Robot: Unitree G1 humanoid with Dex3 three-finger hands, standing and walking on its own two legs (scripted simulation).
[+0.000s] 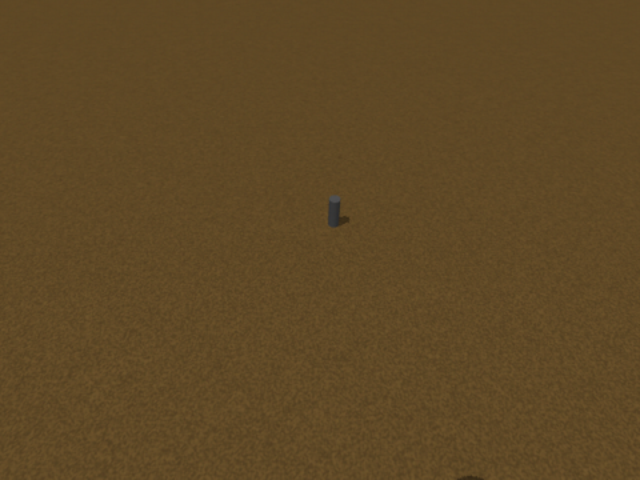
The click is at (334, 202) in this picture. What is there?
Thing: slim round
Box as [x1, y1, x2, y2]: [328, 195, 339, 227]
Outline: 336,195 332,195 329,197 328,224 332,227 338,224 339,197
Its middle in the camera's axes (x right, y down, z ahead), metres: +0.06 -0.14 +1.71
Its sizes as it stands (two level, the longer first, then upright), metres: 0.048 0.048 0.149
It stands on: the floor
